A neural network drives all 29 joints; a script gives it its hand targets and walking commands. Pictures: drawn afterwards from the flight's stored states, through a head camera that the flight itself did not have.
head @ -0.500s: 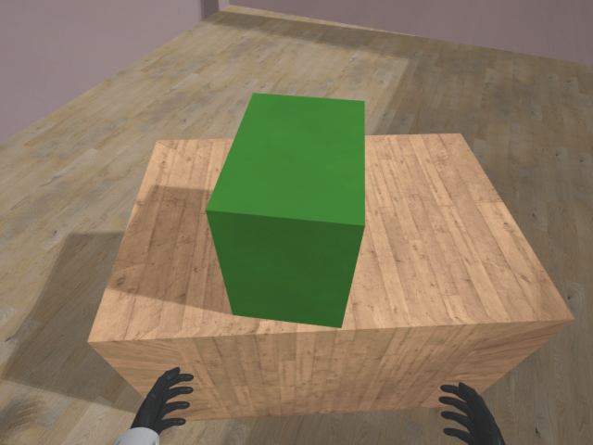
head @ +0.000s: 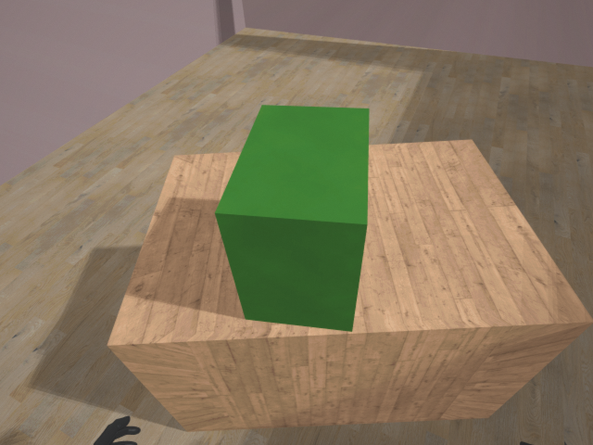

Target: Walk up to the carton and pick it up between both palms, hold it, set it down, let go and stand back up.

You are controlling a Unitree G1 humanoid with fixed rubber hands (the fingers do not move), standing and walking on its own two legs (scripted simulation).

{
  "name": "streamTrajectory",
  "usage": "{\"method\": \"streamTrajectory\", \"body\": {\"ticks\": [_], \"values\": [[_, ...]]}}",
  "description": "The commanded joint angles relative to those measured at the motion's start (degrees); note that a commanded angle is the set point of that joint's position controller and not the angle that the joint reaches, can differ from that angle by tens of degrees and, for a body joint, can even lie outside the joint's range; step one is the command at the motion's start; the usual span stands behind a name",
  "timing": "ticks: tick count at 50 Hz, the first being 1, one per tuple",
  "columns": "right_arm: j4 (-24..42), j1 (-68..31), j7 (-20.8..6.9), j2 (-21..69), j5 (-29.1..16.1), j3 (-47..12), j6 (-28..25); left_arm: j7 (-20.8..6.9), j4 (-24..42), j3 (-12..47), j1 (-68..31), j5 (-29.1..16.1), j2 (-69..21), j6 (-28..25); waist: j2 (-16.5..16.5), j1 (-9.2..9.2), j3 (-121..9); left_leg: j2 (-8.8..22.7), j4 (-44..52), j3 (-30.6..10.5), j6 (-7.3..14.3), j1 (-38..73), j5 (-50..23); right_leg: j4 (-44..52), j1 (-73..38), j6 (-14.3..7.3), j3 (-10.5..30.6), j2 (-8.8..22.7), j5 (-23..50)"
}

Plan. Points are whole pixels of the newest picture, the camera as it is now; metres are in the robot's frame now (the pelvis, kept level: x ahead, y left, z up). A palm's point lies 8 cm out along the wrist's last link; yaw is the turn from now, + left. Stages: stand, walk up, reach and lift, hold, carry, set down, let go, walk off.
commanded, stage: stand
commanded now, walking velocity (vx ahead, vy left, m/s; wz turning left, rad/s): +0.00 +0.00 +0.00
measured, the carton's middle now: (306, 215) +0.53 +0.03 -0.03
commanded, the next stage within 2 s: none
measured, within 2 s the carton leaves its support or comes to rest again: neither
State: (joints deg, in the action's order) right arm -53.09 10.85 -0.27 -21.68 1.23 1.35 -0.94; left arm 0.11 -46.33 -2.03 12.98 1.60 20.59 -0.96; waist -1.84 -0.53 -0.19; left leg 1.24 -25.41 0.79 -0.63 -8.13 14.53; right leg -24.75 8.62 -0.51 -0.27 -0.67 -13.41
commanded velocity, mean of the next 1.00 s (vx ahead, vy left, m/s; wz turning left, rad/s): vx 0.00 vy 0.00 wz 0.00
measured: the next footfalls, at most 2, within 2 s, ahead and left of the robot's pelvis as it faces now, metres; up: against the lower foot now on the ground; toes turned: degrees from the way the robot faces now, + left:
none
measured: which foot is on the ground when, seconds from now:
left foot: down 0.00-1.00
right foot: down 0.00-1.00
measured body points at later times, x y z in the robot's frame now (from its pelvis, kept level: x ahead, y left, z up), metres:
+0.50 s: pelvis -0.04 +0.00 +0.00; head -0.04 -0.01 +0.45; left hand +0.02 +0.31 -0.12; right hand +0.03 -0.31 -0.13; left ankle -0.01 +0.12 -0.74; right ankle +0.00 -0.11 -0.74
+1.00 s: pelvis -0.01 -0.01 +0.01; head -0.01 -0.02 +0.46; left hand +0.07 +0.30 -0.12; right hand +0.09 -0.31 -0.13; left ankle -0.01 +0.13 -0.74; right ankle +0.00 -0.12 -0.74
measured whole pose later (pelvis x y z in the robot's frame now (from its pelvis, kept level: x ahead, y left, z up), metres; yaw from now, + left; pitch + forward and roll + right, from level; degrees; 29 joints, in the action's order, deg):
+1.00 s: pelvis -0.01 -0.01 +0.01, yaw +1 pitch -2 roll +0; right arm -63.3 5.8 -0.4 -21.6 0.5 -0.6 -0.8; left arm 0.1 -61.9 0.5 7.6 0.5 19.8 -1.6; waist -1.6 -0.3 1.9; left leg 1.2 -20.0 -0.6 -1.2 -7.2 10.5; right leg -19.7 7.5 -0.8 -0.8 -0.7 -9.9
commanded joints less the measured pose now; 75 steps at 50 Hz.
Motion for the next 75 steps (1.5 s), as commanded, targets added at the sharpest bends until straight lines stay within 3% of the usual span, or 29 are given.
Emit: {"method": "streamTrajectory", "body": {"ticks": [1,2,3,7,9,12,14,15,16,19,22,24,25,27,35,37,39,41,42,45,49,51,52,56,61,63,64,71,75], "values": [[1.50,-4.06,-0.11,-10.09,0.00,0.86,-1.08,0.17,0.25,-1.24,-3.41,-0.23,11.00,-1.83,2.93,0.71,0.72,5.15,6.06,-5.26,2.73,-1.37,-7.80,6.26,1.53,-1.78,6.54,7.00,7.75],[0.81,-4.67,-0.12,-10.49,0.23,0.89,-1.03,0.29,-0.47,-1.35,-3.68,0.15,11.26,-1.81,2.26,0.39,1.24,5.26,6.56,-5.33,2.60,-1.33,-7.21,6.52,1.20,-1.58,6.49,6.73,7.08],[0.21,-4.38,-0.17,-10.35,-0.12,0.69,-1.09,0.24,-0.98,-1.44,-3.58,-0.05,11.79,-1.68,3.79,0.23,0.00,5.26,6.71,-5.41,2.58,-1.04,-6.70,6.81,0.23,-1.51,6.29,6.73,6.36],[-1.89,-4.79,-0.39,-11.35,-0.04,0.63,-0.93,0.33,-3.49,-0.85,-3.66,-0.07,11.79,-1.77,1.66,-0.26,2.44,5.15,9.04,-6.28,2.42,-1.78,-1.30,8.41,2.10,-1.52,7.06,6.73,0.17],[-2.53,-4.63,-0.56,-11.57,0.17,0.61,-0.76,0.19,-4.63,-0.68,-3.85,-0.19,12.36,-1.68,2.97,0.15,2.57,5.43,9.60,-7.08,2.47,-1.74,0.88,9.34,3.09,-1.19,6.78,6.44,-2.51],[-3.32,-4.74,-0.55,-11.28,0.11,0.43,-0.71,0.14,-6.04,-0.32,-3.57,-0.21,12.27,-1.83,0.83,0.02,3.64,5.04,10.24,-6.95,2.25,-2.70,3.82,10.13,3.98,-1.26,7.44,6.48,-6.02],[-4.13,-4.43,-0.63,-10.76,-0.06,0.10,-0.85,0.00,-6.52,-0.12,-3.37,-0.36,12.43,-1.77,1.84,-0.50,4.05,5.12,10.46,-7.29,2.51,-3.68,5.88,10.40,4.53,-1.28,7.52,6.39,-7.82],[-4.81,-4.75,-0.58,-11.37,-0.02,0.24,-0.76,-0.05,-7.03,-0.17,-3.62,-0.12,12.49,-1.48,-0.02,-0.33,3.72,5.18,10.71,-7.36,2.51,-4.29,7.93,10.79,4.39,-1.44,7.70,6.55,-9.19],[-4.73,-4.65,-0.62,-10.85,-0.20,0.28,-0.75,0.00,-7.22,-0.02,-4.09,-0.08,11.96,-1.52,0.99,0.19,3.23,5.19,10.27,-7.78,2.61,-3.91,7.28,10.97,4.38,-1.42,7.95,6.72,-9.52],[-5.32,-4.77,-0.73,-11.72,-0.10,0.31,-0.79,-0.15,-8.63,0.21,-3.42,-0.17,12.18,-1.57,-0.50,0.53,3.81,5.60,10.53,-7.98,2.64,-4.21,8.67,11.24,5.60,-1.50,7.86,6.52,-9.61],[-6.05,-3.82,-0.49,-11.19,-0.42,0.14,-0.77,-0.23,-9.59,0.04,-3.17,-0.49,12.71,-1.23,1.52,0.13,2.00,5.20,10.11,-7.87,2.35,-4.14,6.91,10.42,4.27,-1.38,7.72,6.52,-9.72],[-6.53,-4.02,-0.51,-11.58,-0.36,0.25,-0.73,-0.04,-10.09,0.28,-2.98,-0.15,12.35,-1.19,1.30,0.28,2.57,5.31,10.11,-7.85,2.38,-3.27,4.94,10.22,4.40,-1.48,7.38,6.66,-7.77],[-6.48,-3.82,-0.40,-11.17,-0.35,0.34,-0.90,-0.11,-10.10,0.36,-2.97,-0.36,11.66,-1.35,-0.49,0.13,1.34,5.58,9.43,-7.70,2.50,-3.45,4.98,10.23,3.47,-1.61,7.73,6.89,-6.55],[-6.65,-4.30,-0.35,-11.39,-0.30,0.41,-0.70,-0.02,-10.71,0.48,-3.11,-0.58,12.00,-1.36,1.79,-0.32,1.29,5.47,9.75,-7.62,2.25,-3.27,3.26,9.77,3.32,-1.37,7.05,6.70,-5.28],[-7.19,-4.74,0.04,-10.69,-0.78,-0.17,-0.99,0.41,-12.11,0.39,-4.06,-1.08,12.38,-1.58,2.49,-0.34,-0.76,5.82,8.50,-7.18,2.47,-0.69,-6.61,8.24,-0.10,-1.34,6.73,7.52,5.29],[-7.52,-4.82,0.27,-10.93,-0.99,-0.19,-0.88,0.45,-12.61,0.59,-4.48,-1.02,12.16,-1.43,2.81,0.35,-0.05,5.75,8.56,-7.09,2.16,0.24,-8.27,8.82,0.47,-1.40,6.65,7.53,7.02],[-7.55,-4.92,0.32,-10.96,-0.68,-0.10,-0.90,0.45,-12.86,0.42,-4.56,-0.98,12.34,-1.60,1.46,0.41,0.13,5.82,8.24,-6.92,2.22,0.08,-8.69,8.33,-0.11,-1.37,6.46,7.40,8.55],[-7.62,-5.86,0.30,-11.10,-0.52,-0.01,-0.76,0.59,-12.83,0.44,-5.66,-0.88,11.84,-1.61,2.11,0.38,-0.47,5.82,8.16,-6.50,2.25,0.32,-9.84,8.26,-1.01,-1.24,6.28,7.59,10.46],[-7.54,-5.69,0.40,-10.82,-0.66,-0.14,-0.59,0.49,-12.75,0.40,-5.88,-0.95,12.31,-1.53,3.95,0.36,-0.07,5.98,8.61,-6.42,2.04,0.87,-11.30,8.50,-0.45,-1.07,6.03,7.60,10.92],[-7.41,-5.74,0.48,-10.46,-0.85,-0.12,-0.70,0.56,-13.04,0.27,-6.01,-1.26,12.05,-1.49,1.30,0.40,-2.29,6.01,8.26,-6.27,2.01,1.82,-11.81,8.41,-2.31,-1.09,6.19,7.80,11.58],[-7.58,-6.16,0.58,-11.01,-0.76,0.09,-0.62,0.63,-13.09,0.17,-6.76,-1.09,11.95,-1.44,2.32,0.36,-1.31,6.07,8.87,-5.98,1.68,1.43,-11.23,8.67,-2.26,-1.00,6.07,7.58,12.54],[-7.82,-6.87,0.47,-10.69,-0.69,0.16,-0.58,0.63,-13.85,0.23,-6.56,-1.06,12.27,-1.51,0.99,0.44,-0.88,6.07,8.54,-6.01,1.91,1.53,-11.68,8.97,-2.21,-0.96,6.31,7.64,12.63],[-7.61,-7.05,0.57,-10.87,-0.81,0.22,-0.55,0.81,-13.62,0.14,-7.45,-1.07,12.17,-1.58,2.37,0.59,-0.96,6.21,9.00,-5.97,1.80,1.47,-11.32,8.83,-2.25,-1.13,5.85,7.76,11.96],[-7.67,-6.83,0.68,-10.62,-0.85,0.02,-0.54,0.60,-13.65,0.11,-7.03,-1.08,11.99,-1.63,0.37,0.08,-1.31,6.20,8.78,-5.58,1.69,2.25,-12.51,8.98,-2.92,-0.97,5.96,7.52,13.18],[-7.40,-7.26,0.70,-9.78,-0.64,-0.04,-0.55,0.77,-13.76,0.23,-8.35,-0.88,11.88,-1.59,3.32,0.57,-0.83,6.16,9.17,-5.57,1.83,1.94,-10.65,9.64,-2.90,-1.08,6.09,7.83,12.34],[-7.72,-6.79,0.63,-11.14,-0.73,0.52,-0.49,0.73,-13.83,0.27,-7.38,-1.01,11.84,-1.52,1.09,0.33,-1.77,6.38,9.02,-5.34,1.71,2.79,-11.96,9.24,-3.58,-1.18,6.20,7.80,13.35],[-7.49,-7.14,0.59,-10.74,-0.61,0.43,-0.42,0.74,-14.03,0.31,-8.11,-1.03,11.55,-1.42,2.27,0.51,-1.31,6.07,9.21,-5.42,1.69,2.46,-11.64,9.35,-3.11,-1.14,6.07,7.63,13.31],[-8.12,-6.74,0.60,-10.69,-0.76,0.12,-0.51,0.74,-14.09,0.25,-7.77,-1.11,11.99,-1.29,0.96,0.01,0.26,6.35,9.86,-5.18,1.28,1.99,-9.39,10.35,-2.27,-1.09,6.32,7.74,9.33],[-7.85,-6.21,0.61,-10.14,-0.53,0.29,-0.62,0.63,-14.33,0.33,-7.73,-1.07,11.78,-1.27,2.08,0.54,0.02,6.15,10.23,-5.25,1.44,1.63,-8.40,10.58,-2.15,-0.94,6.21,7.45,8.03]]}}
